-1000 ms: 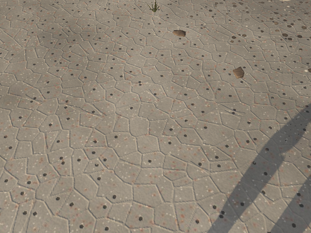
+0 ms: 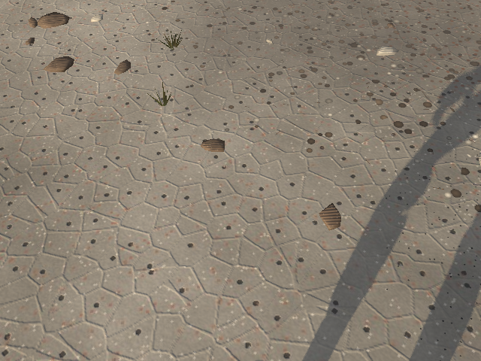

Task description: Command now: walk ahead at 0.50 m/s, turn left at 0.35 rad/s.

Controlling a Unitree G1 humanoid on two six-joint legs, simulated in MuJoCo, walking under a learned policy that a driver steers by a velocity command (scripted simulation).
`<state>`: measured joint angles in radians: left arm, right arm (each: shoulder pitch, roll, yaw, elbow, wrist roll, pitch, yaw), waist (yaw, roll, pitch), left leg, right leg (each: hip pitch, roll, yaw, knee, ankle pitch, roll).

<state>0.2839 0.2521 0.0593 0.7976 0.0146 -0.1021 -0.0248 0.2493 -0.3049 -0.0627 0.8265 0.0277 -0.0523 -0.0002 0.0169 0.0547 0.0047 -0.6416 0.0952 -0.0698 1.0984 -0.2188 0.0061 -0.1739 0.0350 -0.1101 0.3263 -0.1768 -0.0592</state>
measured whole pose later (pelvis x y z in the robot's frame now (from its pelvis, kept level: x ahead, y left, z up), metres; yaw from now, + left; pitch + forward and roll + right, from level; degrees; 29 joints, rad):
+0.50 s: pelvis +0.27 +0.08 -0.01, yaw +17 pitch +2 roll +0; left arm 0.18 0.29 0.06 0.75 0.00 -0.11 0.00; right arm 0.26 -0.28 -0.07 0.70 0.01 -0.05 0.03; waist -0.01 -0.01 0.05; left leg -0.31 -0.11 -0.02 0.44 -0.17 0.10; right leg -0.52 -0.09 0.06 1.16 -0.35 0.01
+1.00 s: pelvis +0.55 +0.11 +0.00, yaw +27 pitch +2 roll -1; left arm 0.30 0.26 0.05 0.78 0.01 -0.10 -0.03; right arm 0.26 -0.29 -0.06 0.70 0.01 -0.05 0.00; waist 0.03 0.04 0.01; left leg -0.54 0.04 -0.05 1.10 -0.32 0.02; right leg -0.25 0.05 -0.02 0.40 -0.18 -0.05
